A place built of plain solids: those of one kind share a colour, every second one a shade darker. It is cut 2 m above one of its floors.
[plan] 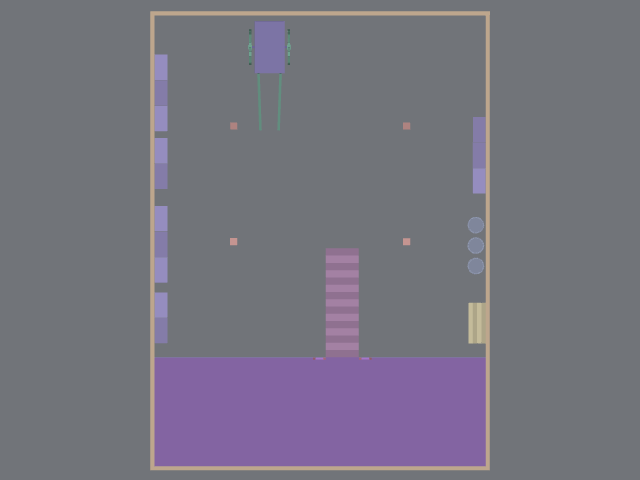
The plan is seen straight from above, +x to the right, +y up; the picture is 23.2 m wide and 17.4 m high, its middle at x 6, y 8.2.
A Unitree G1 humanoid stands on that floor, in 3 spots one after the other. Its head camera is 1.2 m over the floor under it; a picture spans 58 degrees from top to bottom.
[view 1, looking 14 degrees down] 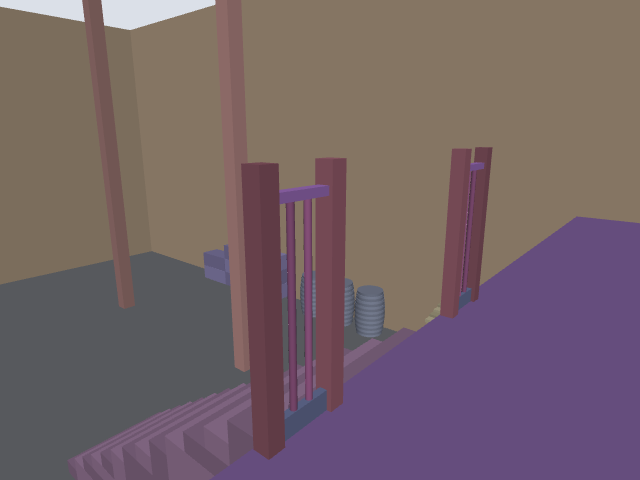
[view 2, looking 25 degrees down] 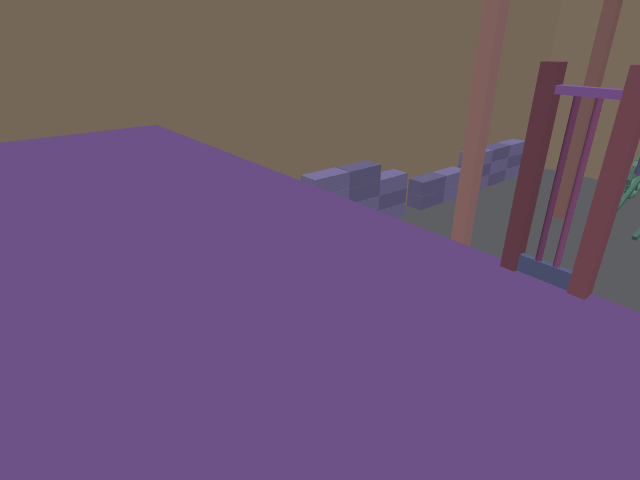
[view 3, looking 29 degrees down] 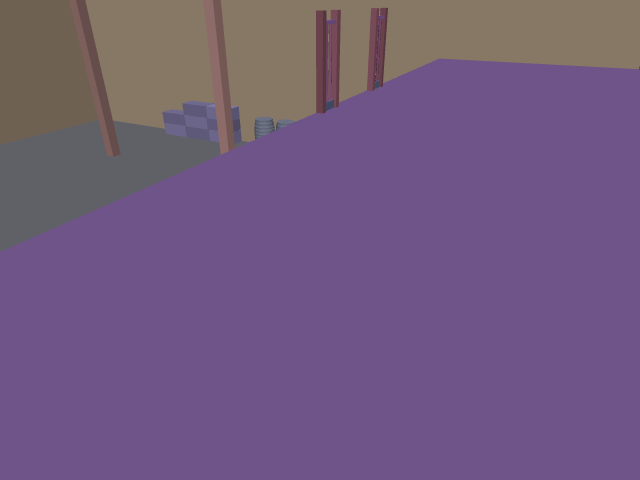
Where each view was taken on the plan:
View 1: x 4.81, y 2.82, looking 40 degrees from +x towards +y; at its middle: stair_guard_newel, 1.76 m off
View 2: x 6.81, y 1.65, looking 141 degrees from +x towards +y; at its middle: loft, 2.84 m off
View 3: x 1.00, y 1.48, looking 27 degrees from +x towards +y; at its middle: loft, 2.48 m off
